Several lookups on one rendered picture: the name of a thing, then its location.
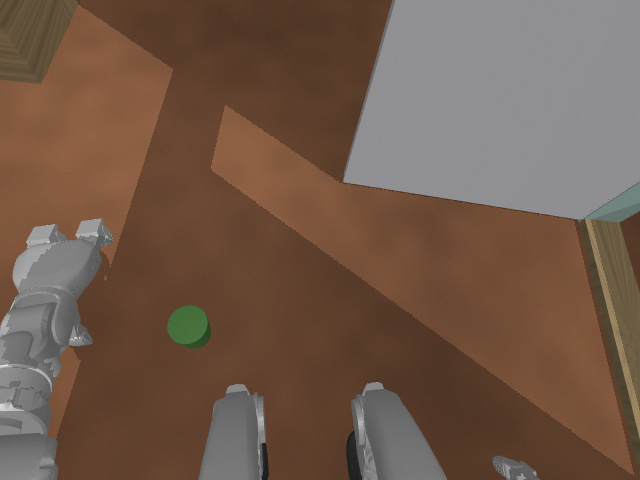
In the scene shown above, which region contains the cup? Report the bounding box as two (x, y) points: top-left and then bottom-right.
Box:
(167, 305), (211, 349)

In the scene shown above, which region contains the left robot arm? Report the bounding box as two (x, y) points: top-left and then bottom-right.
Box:
(0, 287), (78, 480)

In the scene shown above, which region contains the left robot hand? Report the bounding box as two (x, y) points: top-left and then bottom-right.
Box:
(12, 218), (113, 346)

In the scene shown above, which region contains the right robot hand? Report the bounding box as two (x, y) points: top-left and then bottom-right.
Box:
(492, 456), (540, 480)

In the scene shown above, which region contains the right robot foot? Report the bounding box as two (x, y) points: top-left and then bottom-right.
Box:
(346, 431), (362, 480)

